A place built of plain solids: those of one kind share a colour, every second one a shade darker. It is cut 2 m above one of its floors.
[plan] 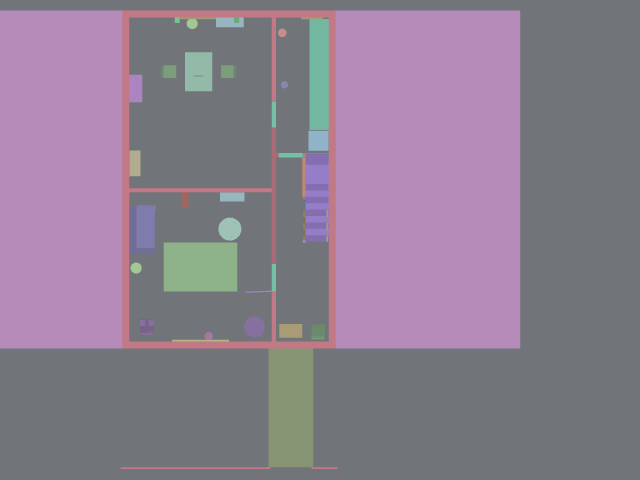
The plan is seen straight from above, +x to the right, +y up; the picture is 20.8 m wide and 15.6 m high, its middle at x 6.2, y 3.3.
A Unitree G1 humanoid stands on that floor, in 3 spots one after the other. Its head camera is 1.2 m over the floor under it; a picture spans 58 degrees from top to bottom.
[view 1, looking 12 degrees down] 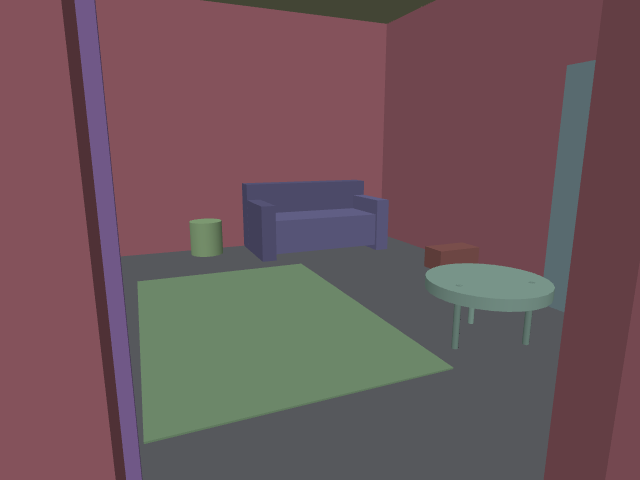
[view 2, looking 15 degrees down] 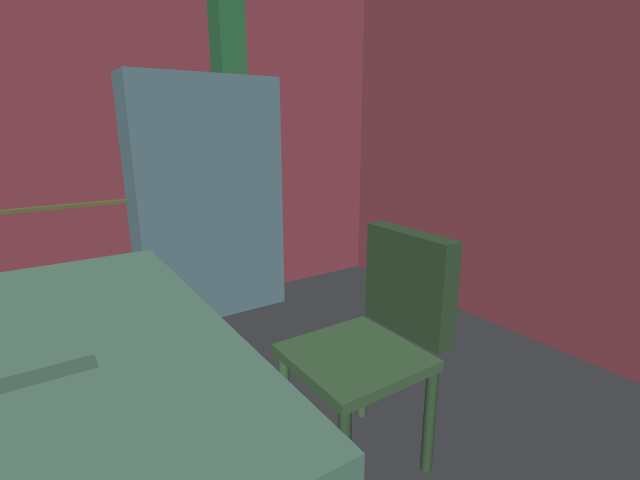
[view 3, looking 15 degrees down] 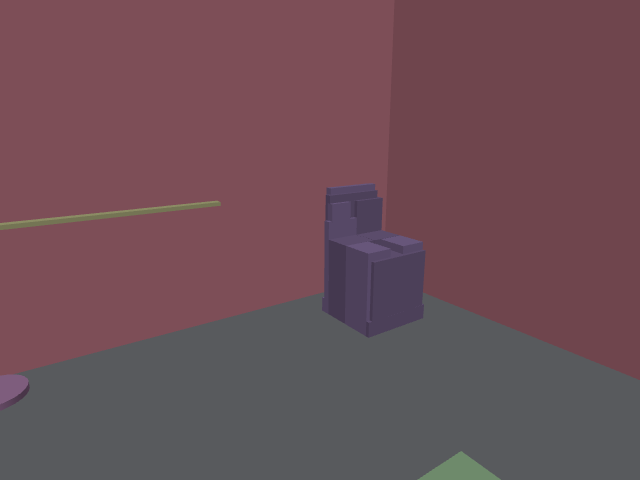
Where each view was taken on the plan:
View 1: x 5.25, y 1.68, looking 157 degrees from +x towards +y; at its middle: sofa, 4.91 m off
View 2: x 2.35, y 7.74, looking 56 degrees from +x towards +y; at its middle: wall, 3.49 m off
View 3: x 2.35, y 2.45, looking -125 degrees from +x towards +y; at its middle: wall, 3.10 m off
